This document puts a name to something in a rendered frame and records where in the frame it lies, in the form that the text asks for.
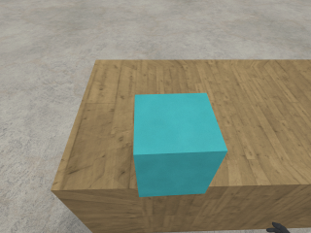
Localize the robot right hand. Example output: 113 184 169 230
266 221 290 233

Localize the carton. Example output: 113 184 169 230
133 92 228 197

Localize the pedestal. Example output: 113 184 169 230
51 59 311 233

